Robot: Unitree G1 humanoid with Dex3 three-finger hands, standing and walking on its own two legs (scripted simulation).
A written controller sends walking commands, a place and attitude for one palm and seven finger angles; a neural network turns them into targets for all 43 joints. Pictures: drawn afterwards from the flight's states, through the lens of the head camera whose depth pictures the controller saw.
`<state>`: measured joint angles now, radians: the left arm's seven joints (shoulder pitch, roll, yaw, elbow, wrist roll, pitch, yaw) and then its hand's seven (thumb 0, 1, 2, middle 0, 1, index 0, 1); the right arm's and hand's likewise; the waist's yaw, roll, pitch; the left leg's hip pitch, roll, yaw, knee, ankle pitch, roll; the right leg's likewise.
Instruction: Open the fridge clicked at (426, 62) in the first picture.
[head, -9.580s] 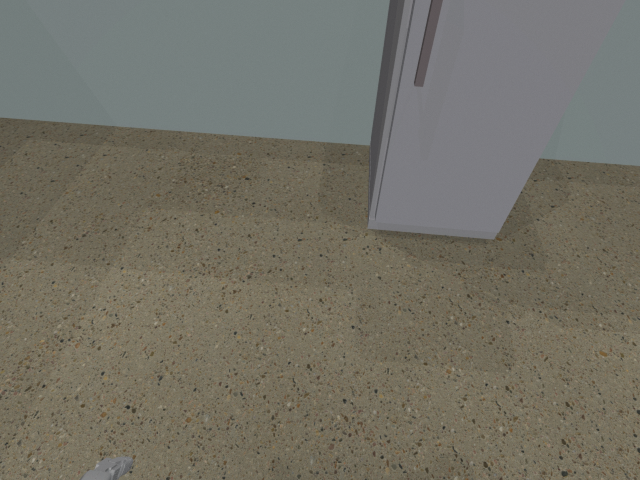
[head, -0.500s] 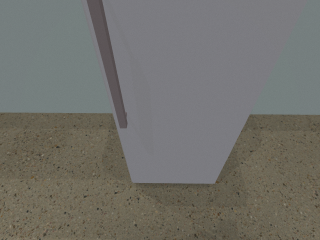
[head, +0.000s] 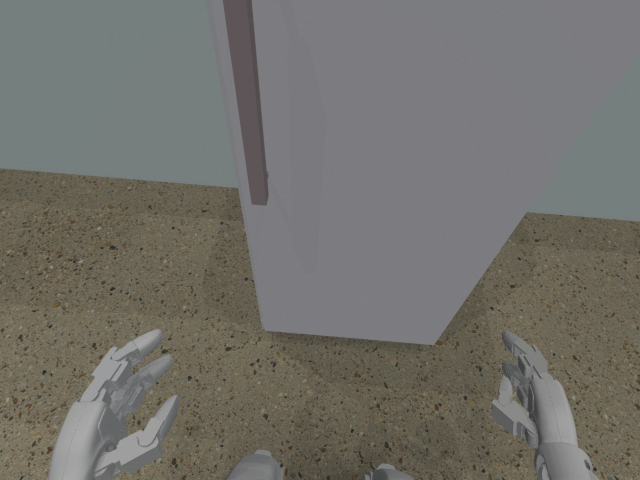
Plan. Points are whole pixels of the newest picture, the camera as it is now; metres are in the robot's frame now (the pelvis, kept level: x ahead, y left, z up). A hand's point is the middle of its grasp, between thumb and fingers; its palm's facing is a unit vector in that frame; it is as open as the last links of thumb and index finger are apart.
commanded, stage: raise the hand to about handle height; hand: left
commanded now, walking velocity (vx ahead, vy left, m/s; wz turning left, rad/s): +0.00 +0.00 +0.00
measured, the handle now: (249, 66) +0.54 +0.16 +0.23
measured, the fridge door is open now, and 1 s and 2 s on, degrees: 0 0 0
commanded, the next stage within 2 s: move the hooked fingers beside the handle in 1.64 s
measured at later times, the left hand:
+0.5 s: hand (102, 335) +0.23 +0.25 +0.10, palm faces +0.10 -0.99 -0.09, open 11.8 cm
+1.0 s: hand (71, 271) +0.27 +0.28 +0.15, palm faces +0.06 -1.00 -0.07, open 13.9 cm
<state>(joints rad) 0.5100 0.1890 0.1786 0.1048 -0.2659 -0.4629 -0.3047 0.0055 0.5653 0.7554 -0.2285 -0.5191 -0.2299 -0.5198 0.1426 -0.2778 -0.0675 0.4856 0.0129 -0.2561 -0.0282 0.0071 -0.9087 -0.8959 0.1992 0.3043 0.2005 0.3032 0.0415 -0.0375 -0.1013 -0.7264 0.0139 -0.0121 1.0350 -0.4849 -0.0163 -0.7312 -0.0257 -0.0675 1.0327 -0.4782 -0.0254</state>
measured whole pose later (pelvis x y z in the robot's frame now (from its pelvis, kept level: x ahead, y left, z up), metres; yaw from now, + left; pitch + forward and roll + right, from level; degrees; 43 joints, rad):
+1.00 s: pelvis +0.02 +0.02 +0.04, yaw +0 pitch +4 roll -1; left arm 0.09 0.38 0.38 0.15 -0.35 -0.09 -0.42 -0.01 -0.48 0.31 -0.30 -1.19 -0.30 -1.19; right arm 0.24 -0.26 0.07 0.58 0.05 -0.25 -0.11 0.01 -0.90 -0.90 0.20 0.31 0.20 0.30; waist 0.04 0.05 -0.05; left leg -0.43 0.01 -0.02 0.75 -0.38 0.01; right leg -0.41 -0.02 -0.08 0.70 -0.35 0.00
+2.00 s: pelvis +0.01 +0.00 +0.05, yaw +0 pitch +2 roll +0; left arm -0.17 0.41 0.41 0.41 -0.31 -0.09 -0.43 -0.02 -0.50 0.30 -0.30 -1.20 -0.30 -1.20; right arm 0.24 -0.27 0.06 0.62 0.05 -0.23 -0.13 0.01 -0.91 -0.90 0.20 0.31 0.20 0.30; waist 0.02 0.03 -0.02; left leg -0.37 0.02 -0.01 0.65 -0.32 -0.01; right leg -0.37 -0.01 -0.07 0.64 -0.31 -0.02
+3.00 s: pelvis +0.02 +0.02 +0.05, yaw -1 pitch +8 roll -1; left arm -0.58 0.42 0.37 0.81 -0.21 -0.18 -0.33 -0.02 -0.50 0.30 -0.30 -1.20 -0.30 -1.20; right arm 0.33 -0.28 0.04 0.64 0.04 -0.11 -0.08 0.01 -0.91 -0.90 0.20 0.30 0.20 0.30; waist -0.05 0.02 -0.05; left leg -0.50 0.01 0.01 0.71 -0.35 0.01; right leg -0.51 -0.01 -0.04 0.68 -0.32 0.00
